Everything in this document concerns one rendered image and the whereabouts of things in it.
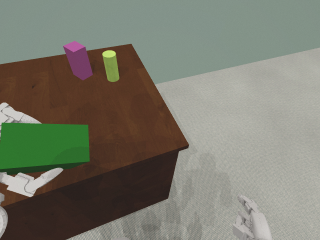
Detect table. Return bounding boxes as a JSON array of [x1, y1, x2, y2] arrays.
[[0, 44, 189, 240]]

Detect robot right hand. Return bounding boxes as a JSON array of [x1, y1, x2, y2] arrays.
[[233, 194, 273, 240]]

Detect sponge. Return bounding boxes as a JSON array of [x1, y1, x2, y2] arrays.
[[0, 122, 90, 175]]

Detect robot left hand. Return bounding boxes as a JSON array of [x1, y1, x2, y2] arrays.
[[0, 102, 63, 197]]

